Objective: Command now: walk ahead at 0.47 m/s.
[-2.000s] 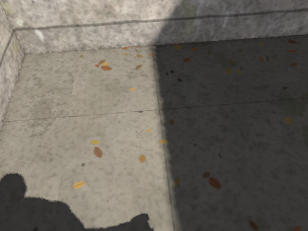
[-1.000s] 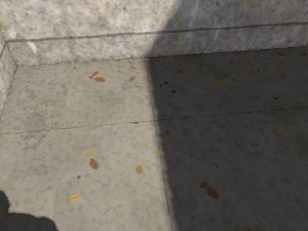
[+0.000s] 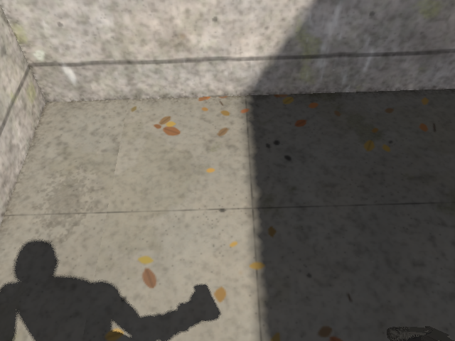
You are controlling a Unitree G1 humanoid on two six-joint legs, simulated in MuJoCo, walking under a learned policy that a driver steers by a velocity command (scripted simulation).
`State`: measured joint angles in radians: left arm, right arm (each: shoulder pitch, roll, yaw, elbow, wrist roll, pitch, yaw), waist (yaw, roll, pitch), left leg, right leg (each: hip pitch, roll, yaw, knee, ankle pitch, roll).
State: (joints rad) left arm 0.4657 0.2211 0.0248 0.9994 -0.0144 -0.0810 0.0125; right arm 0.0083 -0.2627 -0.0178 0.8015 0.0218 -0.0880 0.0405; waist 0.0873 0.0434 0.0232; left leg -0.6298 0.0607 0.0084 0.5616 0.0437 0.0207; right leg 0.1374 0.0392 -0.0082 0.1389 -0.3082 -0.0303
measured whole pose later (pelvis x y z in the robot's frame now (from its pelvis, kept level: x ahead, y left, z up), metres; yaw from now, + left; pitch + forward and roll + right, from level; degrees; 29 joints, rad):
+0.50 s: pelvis +0.29 +0.03 +0.01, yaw -1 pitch +1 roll +2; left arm 0.07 0.27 0.03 0.83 -0.01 -0.09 -0.01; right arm 0.36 -0.26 -0.04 0.95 0.01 -0.09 0.01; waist -0.08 -0.04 0.02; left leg 0.01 -0.08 0.05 0.18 -0.22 0.06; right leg -0.66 -0.12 0.03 0.61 0.09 0.00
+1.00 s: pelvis +0.45 -0.01 +0.01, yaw +8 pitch +1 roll -2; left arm 0.10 0.26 0.05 0.89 0.01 -0.02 0.04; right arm 0.21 -0.28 -0.07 0.83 0.01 0.05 -0.03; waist 0.00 0.02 0.05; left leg -0.50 0.09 0.01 0.84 -0.32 -0.04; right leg -0.25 -0.02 -0.20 0.37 -0.13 -0.05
